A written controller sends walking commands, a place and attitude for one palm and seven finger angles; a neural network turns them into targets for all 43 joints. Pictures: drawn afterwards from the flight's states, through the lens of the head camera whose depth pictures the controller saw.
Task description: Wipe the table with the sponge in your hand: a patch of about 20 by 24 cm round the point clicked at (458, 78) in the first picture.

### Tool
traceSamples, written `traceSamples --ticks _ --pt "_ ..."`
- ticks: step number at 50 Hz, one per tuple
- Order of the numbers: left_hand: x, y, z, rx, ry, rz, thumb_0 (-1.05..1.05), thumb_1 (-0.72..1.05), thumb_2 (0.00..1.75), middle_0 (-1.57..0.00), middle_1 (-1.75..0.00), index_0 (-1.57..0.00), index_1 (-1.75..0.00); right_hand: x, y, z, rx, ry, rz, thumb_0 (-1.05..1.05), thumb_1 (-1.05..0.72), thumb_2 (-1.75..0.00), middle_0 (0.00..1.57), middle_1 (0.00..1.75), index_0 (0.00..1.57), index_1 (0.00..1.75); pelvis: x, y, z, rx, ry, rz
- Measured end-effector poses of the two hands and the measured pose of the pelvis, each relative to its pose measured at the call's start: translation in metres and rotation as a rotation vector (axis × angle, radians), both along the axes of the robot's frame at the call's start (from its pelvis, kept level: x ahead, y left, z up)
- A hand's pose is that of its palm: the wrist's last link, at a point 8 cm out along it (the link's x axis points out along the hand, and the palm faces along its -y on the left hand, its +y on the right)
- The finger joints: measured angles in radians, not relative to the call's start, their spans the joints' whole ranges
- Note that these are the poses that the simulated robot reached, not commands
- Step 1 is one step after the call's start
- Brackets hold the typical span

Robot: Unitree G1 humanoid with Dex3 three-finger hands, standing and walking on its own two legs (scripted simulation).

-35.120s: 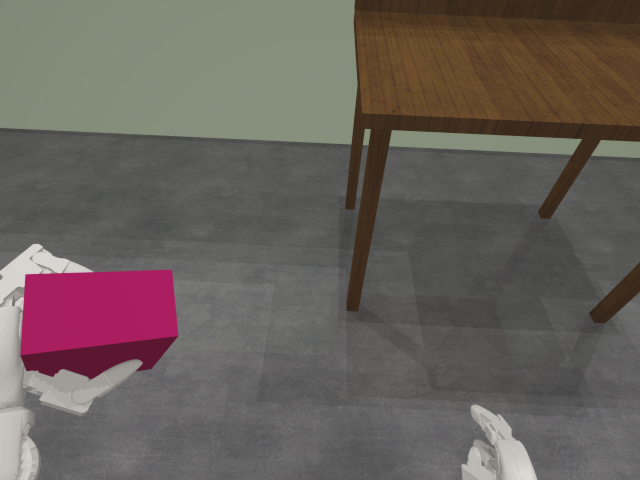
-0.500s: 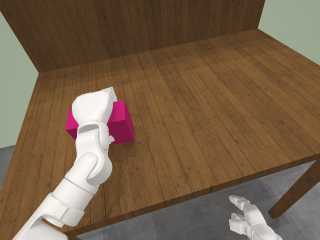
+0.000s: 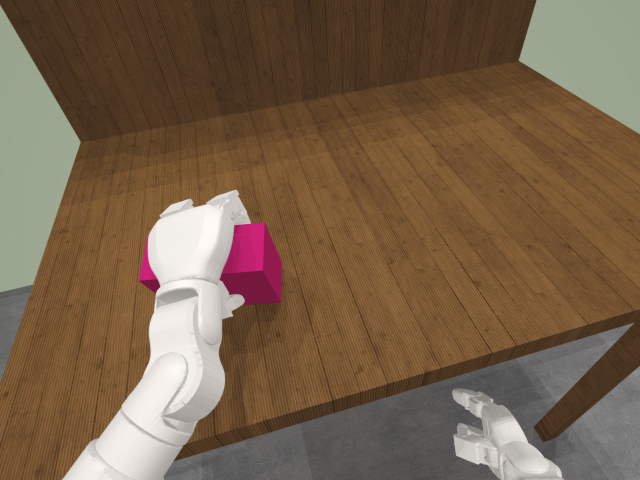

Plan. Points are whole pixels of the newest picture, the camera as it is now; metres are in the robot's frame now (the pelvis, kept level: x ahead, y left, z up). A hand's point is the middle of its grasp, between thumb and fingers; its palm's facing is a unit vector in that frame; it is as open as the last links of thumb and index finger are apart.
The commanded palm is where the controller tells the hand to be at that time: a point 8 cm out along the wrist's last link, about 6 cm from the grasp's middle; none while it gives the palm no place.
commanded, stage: wipe back along the third lane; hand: left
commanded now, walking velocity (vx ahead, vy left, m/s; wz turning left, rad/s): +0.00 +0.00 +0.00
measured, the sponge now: (222, 275) +0.32 +0.19 +0.10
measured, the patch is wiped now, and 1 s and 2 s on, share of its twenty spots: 0.95 0.95 0.95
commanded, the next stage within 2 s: slide back across to the middle lane in 0.60 s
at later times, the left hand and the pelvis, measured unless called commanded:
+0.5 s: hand (225, 277) +0.29 +0.16 +0.14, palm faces +0.29 -0.24 -0.93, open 10.2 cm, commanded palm +0.23 +0.15 +0.16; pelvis +0.00 -0.01 +0.00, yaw +1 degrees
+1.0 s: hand (214, 274) +0.28 +0.17 +0.15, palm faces +0.26 -0.20 -0.94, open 10.1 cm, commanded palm +0.22 +0.19 +0.19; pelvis -0.03 -0.05 +0.00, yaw +2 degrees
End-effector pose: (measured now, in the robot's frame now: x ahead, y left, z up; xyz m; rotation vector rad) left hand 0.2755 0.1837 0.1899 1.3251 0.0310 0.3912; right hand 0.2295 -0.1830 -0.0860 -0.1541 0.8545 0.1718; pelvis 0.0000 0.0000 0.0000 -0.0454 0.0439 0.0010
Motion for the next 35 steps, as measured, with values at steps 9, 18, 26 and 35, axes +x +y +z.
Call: traceSamples --ticks 9,18,26,35 --pt "-0.017 -0.008 0.004 -0.040 -0.022 -0.030 0.02 -0.48 1.04 -0.56 -1.38 -0.70 -1.31 0.001 0.001 0.001 0.011 0.016 0.023 0.01 -0.91 -0.90 0.20 0.30 0.20 0.30 0.002 -0.002 0.002 0.004 -0.002 0.024" --pt "-0.024 -0.009 0.006 -0.074 -0.023 -0.027 0.02 -0.48 1.04 -0.57 -1.38 -0.70 -1.31 -0.002 0.001 0.005 0.020 0.030 0.029 0.01 -0.91 -0.90 0.20 0.30 0.20 0.30 0.001 -0.008 0.009 0.012 -0.013 0.024" --pt "-0.024 -0.013 0.000 -0.049 -0.025 -0.012 0.01 -0.49 1.04 -0.58 -1.38 -0.72 -1.30 -0.001 -0.004 0.000 0.012 0.025 0.029 0.01 -0.91 -0.90 0.20 0.30 0.20 0.30 -0.003 -0.016 0.004 0.017 -0.008 0.027" --pt "-0.017 -0.016 0.000 -0.030 -0.006 0.028 0.00 -0.50 1.05 -0.60 -1.36 -0.74 -1.28 0.002 -0.014 0.003 -0.008 -0.009 0.032 0.01 -0.91 -0.90 0.20 0.30 0.20 0.30 -0.010 -0.028 0.002 0.026 -0.007 0.046"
